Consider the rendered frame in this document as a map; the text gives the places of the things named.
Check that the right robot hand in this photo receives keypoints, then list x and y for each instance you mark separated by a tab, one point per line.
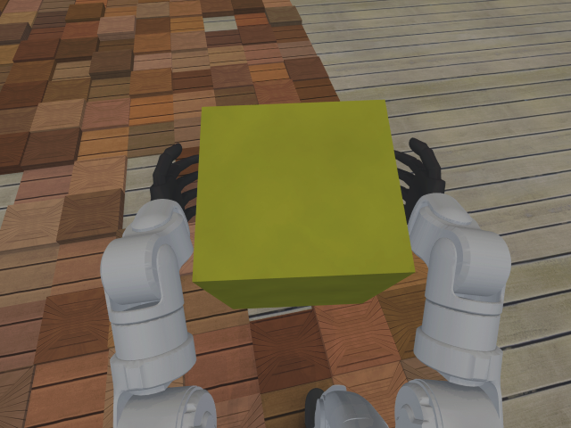
427	178

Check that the left robot upper arm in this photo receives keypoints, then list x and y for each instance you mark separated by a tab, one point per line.
176	407

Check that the robot right forearm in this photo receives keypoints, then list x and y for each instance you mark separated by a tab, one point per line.
468	269

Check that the left robot hand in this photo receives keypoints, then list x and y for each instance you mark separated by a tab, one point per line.
165	182

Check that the carton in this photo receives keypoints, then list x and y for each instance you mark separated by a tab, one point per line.
298	204

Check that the right robot upper arm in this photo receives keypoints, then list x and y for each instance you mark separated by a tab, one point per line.
422	403

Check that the robot right foot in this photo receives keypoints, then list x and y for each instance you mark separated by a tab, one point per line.
310	406

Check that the right robot thigh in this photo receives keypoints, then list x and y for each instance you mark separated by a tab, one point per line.
346	409

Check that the robot left forearm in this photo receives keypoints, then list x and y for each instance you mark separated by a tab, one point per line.
144	298

